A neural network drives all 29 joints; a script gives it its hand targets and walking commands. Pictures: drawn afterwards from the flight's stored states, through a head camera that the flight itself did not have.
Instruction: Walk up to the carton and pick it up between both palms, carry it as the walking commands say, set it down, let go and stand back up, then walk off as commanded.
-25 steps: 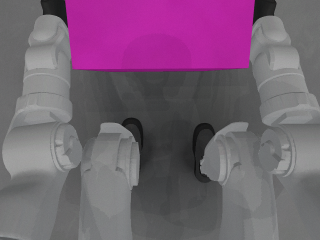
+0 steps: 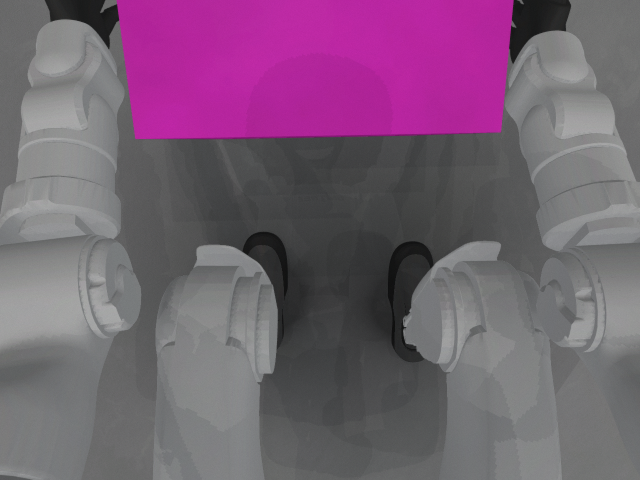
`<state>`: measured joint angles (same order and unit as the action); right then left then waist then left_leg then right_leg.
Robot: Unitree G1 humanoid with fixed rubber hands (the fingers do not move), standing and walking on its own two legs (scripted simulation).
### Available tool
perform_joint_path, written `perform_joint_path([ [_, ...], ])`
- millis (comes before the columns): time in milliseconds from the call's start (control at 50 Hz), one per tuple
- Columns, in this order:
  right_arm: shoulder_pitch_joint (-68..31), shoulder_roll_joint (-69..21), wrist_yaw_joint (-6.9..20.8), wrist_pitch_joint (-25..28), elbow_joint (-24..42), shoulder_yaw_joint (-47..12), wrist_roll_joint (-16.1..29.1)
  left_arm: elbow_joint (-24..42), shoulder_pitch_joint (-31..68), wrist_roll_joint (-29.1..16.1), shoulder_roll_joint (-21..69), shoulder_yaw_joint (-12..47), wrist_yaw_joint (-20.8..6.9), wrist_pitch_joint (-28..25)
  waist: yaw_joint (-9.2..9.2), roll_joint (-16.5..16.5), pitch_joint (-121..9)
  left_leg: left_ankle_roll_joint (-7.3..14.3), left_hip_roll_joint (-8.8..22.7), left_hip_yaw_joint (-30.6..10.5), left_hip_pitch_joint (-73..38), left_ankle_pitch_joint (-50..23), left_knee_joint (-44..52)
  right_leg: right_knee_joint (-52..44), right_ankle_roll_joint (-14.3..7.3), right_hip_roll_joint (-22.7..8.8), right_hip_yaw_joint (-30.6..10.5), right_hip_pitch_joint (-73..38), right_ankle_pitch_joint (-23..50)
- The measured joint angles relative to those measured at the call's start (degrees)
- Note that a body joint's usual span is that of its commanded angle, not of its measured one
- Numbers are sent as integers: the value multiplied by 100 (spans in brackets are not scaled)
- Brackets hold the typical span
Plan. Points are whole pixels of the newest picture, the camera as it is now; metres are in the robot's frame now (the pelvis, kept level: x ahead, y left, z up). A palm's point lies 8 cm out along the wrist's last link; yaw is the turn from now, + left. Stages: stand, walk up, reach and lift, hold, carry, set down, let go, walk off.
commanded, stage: set down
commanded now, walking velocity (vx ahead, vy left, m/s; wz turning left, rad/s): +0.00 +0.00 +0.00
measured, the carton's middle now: (314, 37) +0.53 +0.04 -0.25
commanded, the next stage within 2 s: let go in 1.28 s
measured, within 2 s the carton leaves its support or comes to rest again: neither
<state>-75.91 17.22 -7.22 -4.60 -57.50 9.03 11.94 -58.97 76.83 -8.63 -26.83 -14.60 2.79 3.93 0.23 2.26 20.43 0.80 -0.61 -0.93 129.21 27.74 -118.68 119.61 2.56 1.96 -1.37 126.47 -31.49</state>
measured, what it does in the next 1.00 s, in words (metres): rises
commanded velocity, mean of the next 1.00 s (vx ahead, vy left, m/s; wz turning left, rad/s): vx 0.00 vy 0.00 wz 0.00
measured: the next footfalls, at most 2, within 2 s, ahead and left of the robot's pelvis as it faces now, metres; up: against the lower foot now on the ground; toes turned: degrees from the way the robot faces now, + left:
none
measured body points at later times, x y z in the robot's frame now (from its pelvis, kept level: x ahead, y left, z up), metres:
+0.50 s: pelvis -0.01 +0.00 +0.03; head +0.35 +0.02 +0.28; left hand +0.54 +0.26 -0.10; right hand +0.54 -0.17 -0.10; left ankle +0.13 +0.12 -0.36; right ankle +0.12 -0.13 -0.36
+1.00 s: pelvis +0.01 +0.00 +0.16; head +0.36 +0.02 +0.43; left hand +0.54 +0.28 +0.05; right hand +0.55 -0.18 +0.05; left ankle +0.13 +0.12 -0.36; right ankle +0.12 -0.13 -0.36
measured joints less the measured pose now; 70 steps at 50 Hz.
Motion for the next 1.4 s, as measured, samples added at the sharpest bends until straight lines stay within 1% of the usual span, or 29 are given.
perform_joint_path([
  [100,3,60,1,-1,59,0,29,0,0,-103,-106,-1,-39,0,0,-3,1,0,0,0,0,4,-6,7,0,0,0,0,-4],
  [180,48,72,-24,-86,690,-7,116,113,1,-256,-184,1,-44,95,1,-21,45,0,0,0,-14,4,-6,7,0,0,0,-14,-4],
  [260,52,180,-66,-349,1538,-125,148,793,0,-330,-254,3,-45,361,1,-21,509,-1,0,0,-339,16,-6,7,0,0,0,-338,-17],
  [320,107,306,-108,-699,2046,-185,216,1391,-45,-334,-304,21,-45,638,1,-24,1051,-3,1,0,-816,67,-2,3,0,0,0,-813,-66],
  [400,386,307,-179,-1201,2348,-186,270,1624,-239,-339,-297,43,-47,1106,0,-62,969,-5,3,0,-1035,86,92,-86,0,0,-1,-1020,-79],
  [460,529,307,-183,-1429,2683,-186,270,1957,-381,-338,-315,42,-49,1330,0,-101,963,-15,8,0,-1289,86,245,-237,0,0,-4,-1263,-74],
  [580,539,307,-184,-1703,2788,-184,252,2003,-388,-339,-430,41,-137,1575,0,-124,943,-27,19,0,-1910,87,684,-672,0,0,-7,-1855,-44],
  [740,560,307,-184,-1836,2846,-65,112,2019,-398,-338,-557,41,-268,1689,0,-124,940,-27,36,0,-2641,82,1356,-1381,0,0,-13,-2583,3],
  [860,767,307,-178,-1941,3201,-44,76,2400,-672,-338,-549,42,-304,1838,0,-124,939,-27,45,0,-3201,62,1910,-1971,0,0,-20,-3148,53],
  [980,992,307,-122,-1994,3390,0,59,2747,-964,-338,-548,41,-343,1948,0,-124,939,-27,45,0,-3813,-73,2601,-2681,0,0,-38,-3757,210],
  [1200,1179,307,40,-2002,3422,16,-27,2794,-1093,-343,-506,42,-437,1968,0,-124,907,-27,45,0,-4953,-541,3960,-4033,-12,-22,-57,-4870,699],
  [1260,1189,308,122,-1991,2999,18,-169,2640,-1201,-336,-418,42,-538,1884,-1,-125,519,-27,45,-1,-4965,-673,4258,-4326,-18,-27,-61,-4875,830],
  [1340,1307,306,252,-1848,2080,18,-353,1848,-1318,-134,-193,40,-705,1607,1,-127,-164,-27,45,-1,-4965,-723,4528,-4603,-18,-33,-64,-4876,888],
  [1400,1554,287,335,-1641,1755,21,-461,1425,-1534,54,-4,40,-772,1383,0,-127,-712,-27,45,-1,-4964,-723,4727,-4807,-18,-39,-65,-4876,891],
])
